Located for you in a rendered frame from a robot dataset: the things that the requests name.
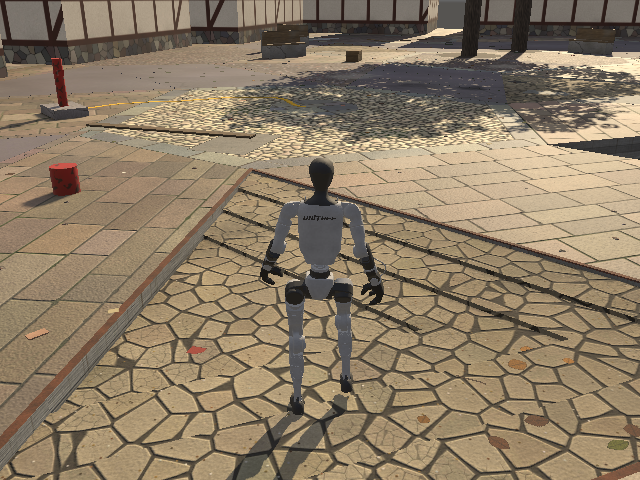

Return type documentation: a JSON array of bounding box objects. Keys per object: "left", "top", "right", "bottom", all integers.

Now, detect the robot left upper arm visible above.
[{"left": 270, "top": 201, "right": 300, "bottom": 254}]

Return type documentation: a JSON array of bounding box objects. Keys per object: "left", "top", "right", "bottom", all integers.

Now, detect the right robot thigh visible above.
[{"left": 333, "top": 278, "right": 353, "bottom": 331}]

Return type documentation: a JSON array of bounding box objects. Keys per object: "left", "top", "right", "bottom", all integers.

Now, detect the robot left forearm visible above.
[{"left": 262, "top": 238, "right": 280, "bottom": 271}]

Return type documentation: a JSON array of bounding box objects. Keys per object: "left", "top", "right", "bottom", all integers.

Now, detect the left robot hand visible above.
[{"left": 260, "top": 267, "right": 283, "bottom": 285}]

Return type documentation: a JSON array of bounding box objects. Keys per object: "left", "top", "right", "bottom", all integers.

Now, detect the right robot hand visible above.
[{"left": 361, "top": 280, "right": 384, "bottom": 305}]

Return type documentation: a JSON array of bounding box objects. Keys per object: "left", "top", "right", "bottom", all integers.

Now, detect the robot head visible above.
[{"left": 304, "top": 158, "right": 338, "bottom": 206}]

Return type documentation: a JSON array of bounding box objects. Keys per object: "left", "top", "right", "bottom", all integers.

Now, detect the robot right forearm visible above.
[{"left": 359, "top": 243, "right": 381, "bottom": 286}]

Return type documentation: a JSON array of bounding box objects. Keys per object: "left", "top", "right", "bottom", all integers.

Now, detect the robot right upper arm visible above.
[{"left": 341, "top": 202, "right": 369, "bottom": 258}]

